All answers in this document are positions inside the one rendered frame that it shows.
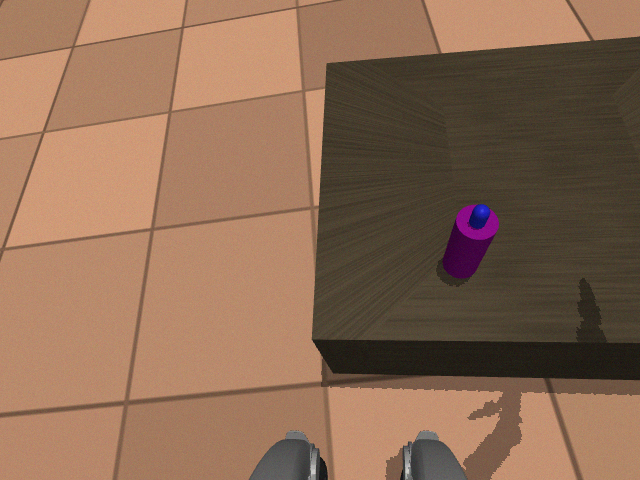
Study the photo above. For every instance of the bottle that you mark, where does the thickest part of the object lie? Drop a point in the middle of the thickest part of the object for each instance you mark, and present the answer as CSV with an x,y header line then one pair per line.
x,y
473,231

